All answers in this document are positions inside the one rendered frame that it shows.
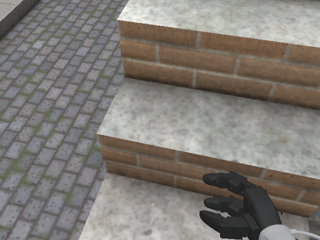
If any robot right forearm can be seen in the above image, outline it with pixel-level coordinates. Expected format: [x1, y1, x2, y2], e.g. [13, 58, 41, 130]
[258, 224, 298, 240]

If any right robot hand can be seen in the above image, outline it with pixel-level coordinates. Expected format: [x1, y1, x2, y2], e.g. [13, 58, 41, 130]
[199, 171, 283, 240]

